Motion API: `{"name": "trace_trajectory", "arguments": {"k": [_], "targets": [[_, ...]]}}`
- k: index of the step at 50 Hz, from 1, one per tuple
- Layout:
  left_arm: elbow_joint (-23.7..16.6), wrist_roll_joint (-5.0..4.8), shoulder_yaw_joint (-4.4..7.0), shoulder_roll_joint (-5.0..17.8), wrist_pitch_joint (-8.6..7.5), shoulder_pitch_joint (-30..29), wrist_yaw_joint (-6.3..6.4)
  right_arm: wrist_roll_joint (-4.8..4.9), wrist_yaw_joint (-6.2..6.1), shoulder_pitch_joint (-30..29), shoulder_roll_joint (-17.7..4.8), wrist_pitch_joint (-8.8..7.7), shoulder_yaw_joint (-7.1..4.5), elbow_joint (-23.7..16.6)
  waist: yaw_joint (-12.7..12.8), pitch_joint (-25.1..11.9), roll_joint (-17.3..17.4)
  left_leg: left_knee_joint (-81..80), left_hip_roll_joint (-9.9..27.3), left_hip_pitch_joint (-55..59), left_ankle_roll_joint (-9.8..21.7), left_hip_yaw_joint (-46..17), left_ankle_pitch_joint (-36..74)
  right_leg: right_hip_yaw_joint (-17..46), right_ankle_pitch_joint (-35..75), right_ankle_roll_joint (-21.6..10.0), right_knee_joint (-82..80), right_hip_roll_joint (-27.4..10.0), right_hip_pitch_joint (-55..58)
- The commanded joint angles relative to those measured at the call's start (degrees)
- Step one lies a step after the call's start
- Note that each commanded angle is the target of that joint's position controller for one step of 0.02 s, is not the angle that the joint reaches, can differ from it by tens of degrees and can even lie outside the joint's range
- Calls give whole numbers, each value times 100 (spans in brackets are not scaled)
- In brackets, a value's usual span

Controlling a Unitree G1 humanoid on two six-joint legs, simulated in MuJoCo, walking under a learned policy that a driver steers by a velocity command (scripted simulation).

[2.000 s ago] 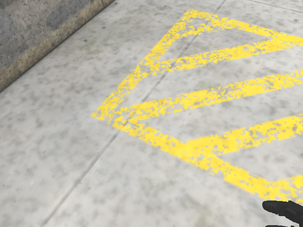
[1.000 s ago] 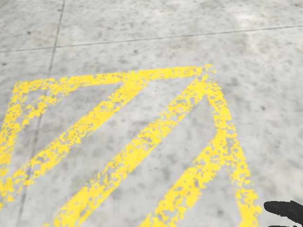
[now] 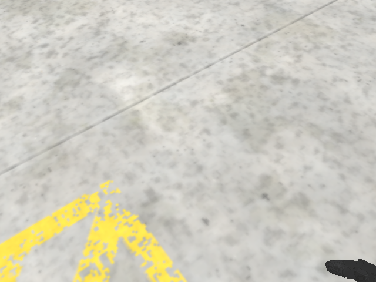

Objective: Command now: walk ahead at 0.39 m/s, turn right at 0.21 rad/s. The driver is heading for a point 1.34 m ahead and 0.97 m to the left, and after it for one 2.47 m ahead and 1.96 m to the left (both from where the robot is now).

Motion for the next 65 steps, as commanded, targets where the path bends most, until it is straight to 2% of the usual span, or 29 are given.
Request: {"name": "trace_trajectory", "arguments": {"k": [1,2,3,4,5,6,7,9,14,20,22,23,25,27,31,34,36,37,38,39,41,42,49,58,61,62,63,64,65], "targets": [[-166,19,223,845,39,-25,54,-94,-7,96,-750,-157,-281,-345,-390,-110,-873,-416,-212,838,344,236,-115,843,3714,-560,447,-1381,5],[-226,51,172,717,48,-75,68,-179,-26,616,-924,-199,-344,-251,-638,-623,-752,-359,1,1831,531,154,979,609,4073,-318,1280,-1033,-197],[-342,144,71,460,17,239,79,-304,-41,1278,-1297,-218,-408,-232,-719,-1582,12,158,1104,3750,1100,-927,2779,383,2621,37,2866,-554,-1406],[-110,64,-4,266,-24,1069,66,-214,-6,1737,-1292,-109,-442,-10,-668,-2447,1467,-142,2243,5155,2059,-2864,3119,112,-1587,464,4734,173,-2796],[-28,-1,100,785,-6,923,60,1,18,1845,-969,-32,-362,-17,-821,-2345,833,-478,2147,4948,1945,-3190,1957,554,-1710,511,5305,-8,-3169],[-149,-60,149,918,52,275,75,28,-9,1425,-796,18,-303,-68,-842,-1521,366,-601,1952,4249,1706,-2458,1551,379,-1359,557,5396,-230,-3477],[-242,6,133,872,114,-153,107,-22,-26,1015,-616,55,-218,-109,-736,-1010,16,-750,1676,3481,1562,-1894,1649,133,-1047,596,5102,-453,-3425],[-292,77,113,615,246,-250,136,-99,-41,559,-386,75,-113,-81,-369,-625,152,-1036,1270,2315,1396,-1214,1916,-49,-598,618,4193,-858,-2699],[-157,126,-19,219,330,-204,200,-73,-88,399,-626,148,-172,146,-295,-960,494,-1145,972,1810,1414,-494,2462,-424,298,746,2010,-814,-1350],[-260,174,114,489,394,-816,227,121,-143,390,-847,441,-225,201,-348,-270,371,-1173,717,1189,1066,-1124,-1384,-530,1195,429,406,-603,-788],[-387,231,206,873,338,-712,295,44,-149,584,-631,428,-174,163,-392,-404,-199,-502,358,751,696,-1027,-1722,47,1969,47,289,-1381,-242],[-261,190,310,1114,365,-780,294,70,-158,759,-429,427,-149,91,-626,-405,-1265,-60,-213,464,457,-266,-2294,338,1714,-273,135,-1666,-324],[-333,186,273,808,342,-846,288,78,-177,649,-546,464,-206,48,-416,-414,-1656,1221,-427,196,172,282,-2590,858,2204,-659,-163,-2263,-286],[-391,175,276,812,255,-892,318,80,-174,624,-716,588,-324,-7,-307,-435,-1428,2578,-232,-209,-2,119,-3563,1021,3560,-1009,-109,-2717,-186],[-392,84,335,923,278,-1490,307,142,-124,732,-443,762,-279,-78,-470,-495,-1245,1986,-28,465,-141,358,-2829,-76,3789,-655,31,-2275,-588],[-310,15,359,960,346,-1522,283,142,-11,842,-548,818,-347,-153,-520,-618,-1276,904,-193,1170,-14,697,-1967,-470,3266,-484,337,-2186,-679],[-144,-39,323,782,332,-1265,250,71,-37,1162,-656,833,-441,-74,-624,-625,-806,-178,-393,2075,268,609,-925,-910,2045,-25,1130,-1907,-1193],[-134,149,250,484,328,-1001,213,44,-135,1200,-1241,814,-592,-185,-465,-532,628,-667,601,2780,693,-935,849,-1493,278,539,2533,-1344,-2324],[-551,277,147,313,303,-1641,249,-149,-113,1357,-1783,729,-659,-347,-728,-614,1730,-1034,1955,2903,1949,-3081,2063,-986,-1944,801,3792,-480,-3586],[-526,188,228,613,286,-1815,279,-249,-84,1434,-1552,604,-586,-371,-926,-931,883,-1125,1996,2950,2248,-3062,1562,-323,-1941,748,4655,-590,-3659],[-319,112,299,719,306,-1632,338,-57,-174,910,-1262,501,-515,-413,-607,-614,244,-983,1375,2706,1638,-2147,739,-212,-973,653,4627,-792,-3734],[-273,142,326,776,321,-1617,383,52,-237,710,-1127,530,-464,-451,-540,-530,241,-967,1216,2605,1440,-1955,655,-175,-614,686,4396,-844,-3698],[-255,86,226,457,233,-1651,286,79,-449,888,-1105,679,-475,-573,-565,-690,363,-971,823,2674,1347,-1875,330,-164,211,904,3013,-511,-3152],[-270,13,245,605,49,-1647,87,91,-388,702,-1161,804,-539,-767,-614,-568,635,-815,652,2327,1345,-2796,40,-94,57,767,1383,-284,-2075],[-135,18,297,653,-15,-1221,19,196,-407,474,-1094,858,-522,-852,-329,-630,552,-445,325,2118,1021,-2793,29,-231,1144,567,-174,-349,-1085],[-121,76,363,894,-3,-1102,37,179,-414,608,-919,855,-474,-874,-384,-750,196,-19,43,1633,746,-2524,-879,181,1634,335,-373,-968,-412],[-220,173,422,1326,59,-1320,89,118,-388,970,-624,832,-389,-905,-758,-707,-1269,1120,-752,741,371,-1503,-2888,1351,2792,-301,-434,-2117,37],[-238,351,409,1243,72,-1297,61,117,-381,946,-1047,787,-528,-942,-633,-516,-1785,2393,-1024,34,60,-856,-4036,2164,3377,-1160,-536,-2813,-279],[-345,292,323,963,65,-1501,66,82,-372,1106,-1418,780,-657,-809,-687,-450,-1244,3276,-661,-32,-129,-828,-3709,1803,3230,-1236,-473,-2802,-426]]}}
